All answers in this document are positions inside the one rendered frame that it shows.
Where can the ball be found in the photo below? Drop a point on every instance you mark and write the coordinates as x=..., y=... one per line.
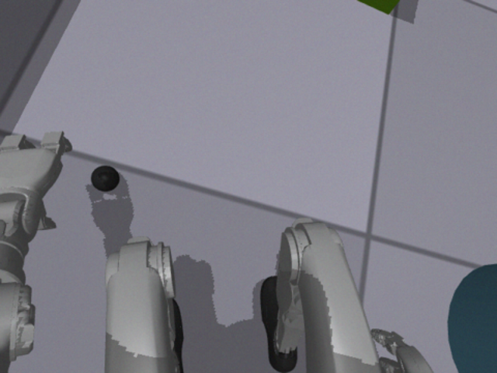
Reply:
x=105, y=178

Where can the right robot foot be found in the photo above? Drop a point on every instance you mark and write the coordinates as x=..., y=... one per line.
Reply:
x=269, y=308

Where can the left robot hand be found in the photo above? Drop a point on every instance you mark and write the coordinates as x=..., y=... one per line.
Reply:
x=37, y=169

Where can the left robot arm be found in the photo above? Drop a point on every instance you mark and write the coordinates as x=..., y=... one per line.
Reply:
x=20, y=212

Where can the right robot hand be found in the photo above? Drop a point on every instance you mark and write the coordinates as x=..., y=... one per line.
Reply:
x=409, y=358

